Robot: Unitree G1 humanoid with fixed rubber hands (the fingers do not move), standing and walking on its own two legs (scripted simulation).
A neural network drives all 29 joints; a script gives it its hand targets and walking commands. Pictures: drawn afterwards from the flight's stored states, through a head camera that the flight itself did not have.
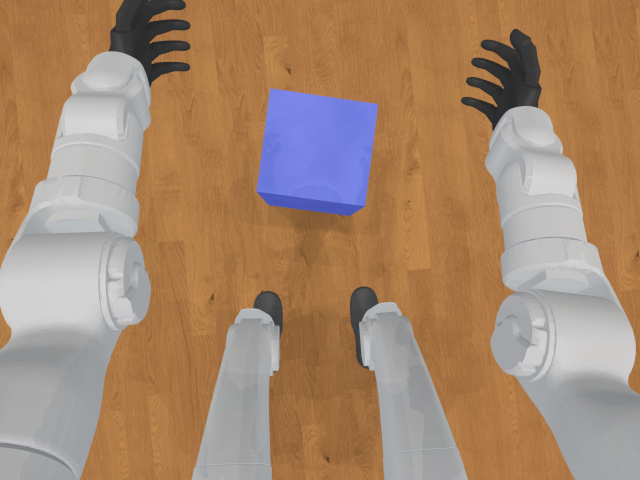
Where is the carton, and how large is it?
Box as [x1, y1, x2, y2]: [256, 88, 377, 215]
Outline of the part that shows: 270,88 256,191 268,204 346,215 349,215 364,206 377,104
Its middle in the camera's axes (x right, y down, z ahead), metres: -0.01 -0.18 +0.86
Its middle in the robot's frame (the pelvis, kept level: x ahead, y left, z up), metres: +0.53 -0.02 -0.53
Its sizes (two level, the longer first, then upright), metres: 0.210 0.200 0.250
